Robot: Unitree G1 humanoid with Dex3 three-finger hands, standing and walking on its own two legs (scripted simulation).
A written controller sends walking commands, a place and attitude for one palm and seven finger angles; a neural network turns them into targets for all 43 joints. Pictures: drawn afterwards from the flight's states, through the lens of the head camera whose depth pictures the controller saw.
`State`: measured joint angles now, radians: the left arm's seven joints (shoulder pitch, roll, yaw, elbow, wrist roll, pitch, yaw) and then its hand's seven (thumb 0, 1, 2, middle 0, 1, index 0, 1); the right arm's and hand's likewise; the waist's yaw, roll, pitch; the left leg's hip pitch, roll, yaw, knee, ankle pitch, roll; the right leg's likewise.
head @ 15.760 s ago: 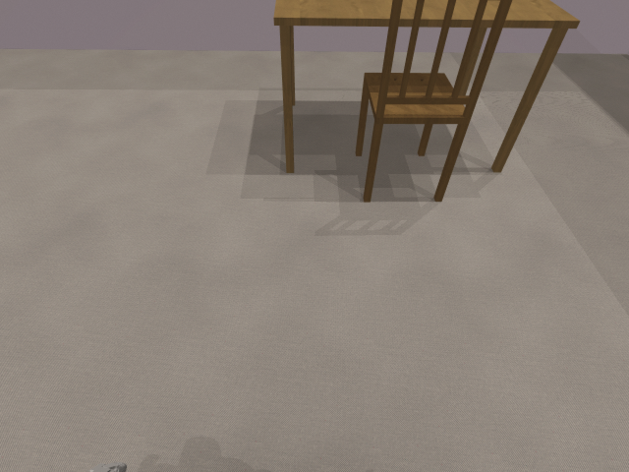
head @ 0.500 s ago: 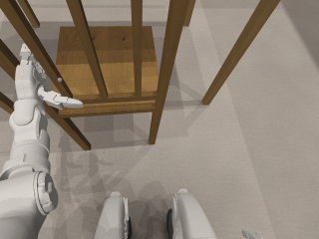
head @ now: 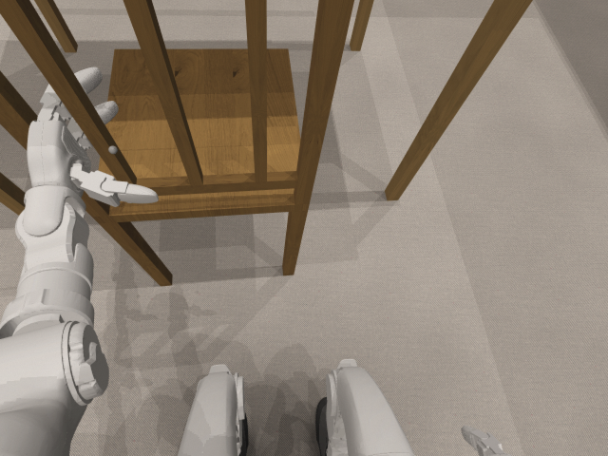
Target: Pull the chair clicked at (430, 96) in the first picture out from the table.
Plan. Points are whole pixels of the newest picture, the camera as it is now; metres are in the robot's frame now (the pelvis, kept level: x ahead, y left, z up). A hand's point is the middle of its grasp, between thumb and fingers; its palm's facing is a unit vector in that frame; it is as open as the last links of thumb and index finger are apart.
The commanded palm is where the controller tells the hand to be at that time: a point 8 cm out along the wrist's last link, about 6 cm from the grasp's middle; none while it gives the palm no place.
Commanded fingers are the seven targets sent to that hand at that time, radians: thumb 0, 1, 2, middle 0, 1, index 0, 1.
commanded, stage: hook a spindle and tug to test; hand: left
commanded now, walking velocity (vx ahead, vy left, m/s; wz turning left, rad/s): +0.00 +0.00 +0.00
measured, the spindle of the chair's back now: (172, 106) +0.53 +0.15 +0.08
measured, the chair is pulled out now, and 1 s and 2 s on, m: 0.00 0.01 0.09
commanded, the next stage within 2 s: step backward, pulling the chair out in 1.14 s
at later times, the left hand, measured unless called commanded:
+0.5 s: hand (113, 145) +0.49 +0.22 +0.05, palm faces +0.11 -0.99 -0.02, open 5.9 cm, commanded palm +0.46 +0.25 +0.04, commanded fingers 0.00 0.90 0.90 -0.50 -1.45 -0.50 -1.45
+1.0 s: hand (121, 157) +0.47 +0.21 +0.05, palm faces +0.10 -0.99 -0.02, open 5.2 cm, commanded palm +0.43 +0.25 +0.04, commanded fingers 0.00 0.90 0.90 -0.50 -1.45 -0.50 -1.45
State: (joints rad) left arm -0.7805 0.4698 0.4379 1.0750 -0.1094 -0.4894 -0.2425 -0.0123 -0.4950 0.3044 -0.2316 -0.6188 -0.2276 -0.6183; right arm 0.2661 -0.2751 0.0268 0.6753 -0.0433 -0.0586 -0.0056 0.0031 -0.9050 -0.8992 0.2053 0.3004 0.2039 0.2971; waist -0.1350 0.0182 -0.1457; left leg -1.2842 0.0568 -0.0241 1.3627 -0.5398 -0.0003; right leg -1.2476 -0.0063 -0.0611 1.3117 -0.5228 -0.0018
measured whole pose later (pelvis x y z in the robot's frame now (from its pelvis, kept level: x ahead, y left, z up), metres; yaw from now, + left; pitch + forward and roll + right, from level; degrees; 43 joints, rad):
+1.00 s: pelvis +0.02 +0.00 +0.01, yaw +0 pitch +25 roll -3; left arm -0.64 0.37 0.38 0.93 -0.13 -0.49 -0.18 0.01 0.75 0.80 -0.45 -1.43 -0.43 -1.45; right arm 0.26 -0.25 0.01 0.66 -0.04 -0.02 0.01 0.00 -0.91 -0.90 0.21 0.30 0.20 0.30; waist -0.11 0.02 -0.16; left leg -1.20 0.05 -0.01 1.31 -0.55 0.00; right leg -1.17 -0.01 -0.04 1.26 -0.53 0.01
